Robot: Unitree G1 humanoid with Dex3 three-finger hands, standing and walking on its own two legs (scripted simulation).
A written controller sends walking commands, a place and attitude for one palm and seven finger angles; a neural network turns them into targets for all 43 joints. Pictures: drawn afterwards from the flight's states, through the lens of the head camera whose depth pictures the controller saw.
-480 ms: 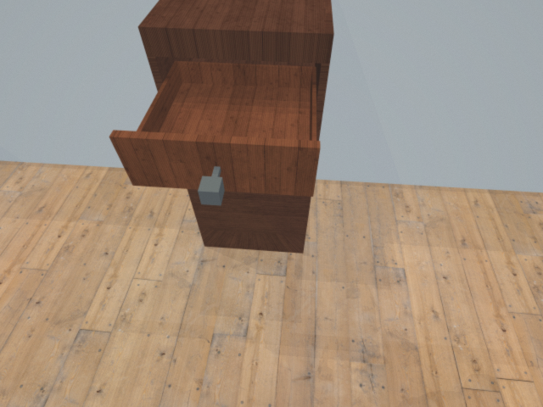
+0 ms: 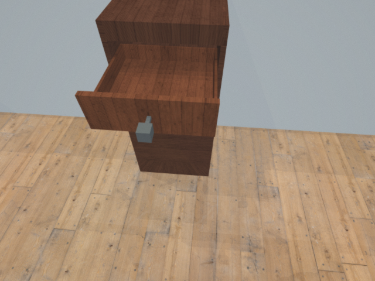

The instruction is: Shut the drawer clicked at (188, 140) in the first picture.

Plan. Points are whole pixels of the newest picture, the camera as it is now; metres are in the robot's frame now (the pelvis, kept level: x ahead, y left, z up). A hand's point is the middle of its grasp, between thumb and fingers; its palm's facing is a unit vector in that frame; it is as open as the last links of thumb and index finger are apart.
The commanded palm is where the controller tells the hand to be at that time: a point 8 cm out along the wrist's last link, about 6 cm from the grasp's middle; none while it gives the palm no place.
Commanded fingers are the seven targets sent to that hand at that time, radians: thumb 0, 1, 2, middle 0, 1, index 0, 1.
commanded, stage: look at it before walking up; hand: left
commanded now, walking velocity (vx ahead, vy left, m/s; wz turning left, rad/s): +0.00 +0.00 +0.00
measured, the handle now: (146, 127) +0.49 +0.14 +0.01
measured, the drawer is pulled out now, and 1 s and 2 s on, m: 0.30 0.30 0.30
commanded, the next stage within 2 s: take the last steps up to it in 0.36 s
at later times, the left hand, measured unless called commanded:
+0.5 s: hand out of the picture +0.02 +0.20 -0.17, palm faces +0.02 -0.97 -0.25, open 7.4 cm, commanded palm none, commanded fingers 0.00 0.90 0.90 -0.20 -0.30 -0.20 -0.30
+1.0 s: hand out of the picture +0.09 +0.18 -0.19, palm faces -0.02 -0.98 -0.19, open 7.3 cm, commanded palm none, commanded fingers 0.00 0.90 0.90 -0.20 -0.30 -0.20 -0.30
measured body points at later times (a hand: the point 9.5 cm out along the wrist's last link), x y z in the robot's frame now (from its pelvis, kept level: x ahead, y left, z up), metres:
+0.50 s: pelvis -0.01 +0.00 +0.00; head +0.01 -0.01 +0.45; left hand +0.02 +0.25 -0.15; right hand +0.01 -0.24 -0.16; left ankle +0.00 +0.13 -0.75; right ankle -0.03 -0.08 -0.75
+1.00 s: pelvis +0.07 +0.00 -0.01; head +0.11 -0.01 +0.44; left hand +0.09 +0.23 -0.17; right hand -0.03 -0.19 -0.16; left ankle +0.00 +0.13 -0.75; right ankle +0.05 -0.11 -0.70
